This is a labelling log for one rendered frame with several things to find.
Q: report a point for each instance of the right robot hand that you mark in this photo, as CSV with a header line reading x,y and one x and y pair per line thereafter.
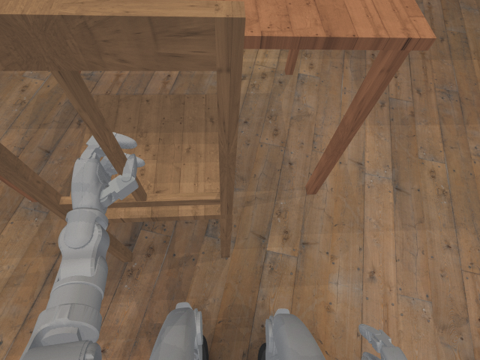
x,y
382,343

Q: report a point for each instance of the robot thigh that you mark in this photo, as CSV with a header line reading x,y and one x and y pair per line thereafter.
x,y
288,337
181,331

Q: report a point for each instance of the left robot upper arm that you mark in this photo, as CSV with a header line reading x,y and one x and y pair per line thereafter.
x,y
78,350

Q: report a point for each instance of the table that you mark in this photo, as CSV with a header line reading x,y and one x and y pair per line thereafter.
x,y
395,27

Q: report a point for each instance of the robot left thigh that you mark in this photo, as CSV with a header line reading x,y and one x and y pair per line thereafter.
x,y
181,331

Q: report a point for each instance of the left robot hand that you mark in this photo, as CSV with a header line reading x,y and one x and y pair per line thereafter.
x,y
91,175

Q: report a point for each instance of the chair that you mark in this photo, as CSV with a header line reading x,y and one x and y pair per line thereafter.
x,y
188,141

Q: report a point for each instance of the robot right thigh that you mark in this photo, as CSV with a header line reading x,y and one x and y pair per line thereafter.
x,y
288,337

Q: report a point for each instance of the left robot forearm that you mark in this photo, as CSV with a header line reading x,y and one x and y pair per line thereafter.
x,y
73,310

